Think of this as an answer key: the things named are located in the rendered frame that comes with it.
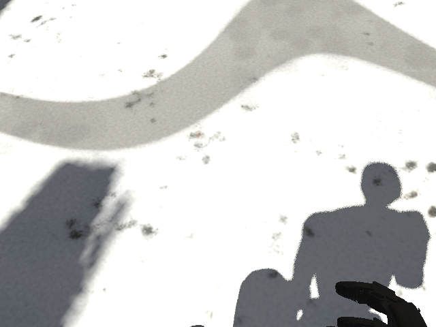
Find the robot right hand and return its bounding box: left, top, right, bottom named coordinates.
left=327, top=281, right=427, bottom=327

